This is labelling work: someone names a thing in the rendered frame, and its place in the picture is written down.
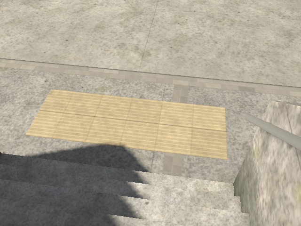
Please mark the stairs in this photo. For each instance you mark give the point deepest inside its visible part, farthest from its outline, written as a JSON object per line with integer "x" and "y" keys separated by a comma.
{"x": 45, "y": 192}

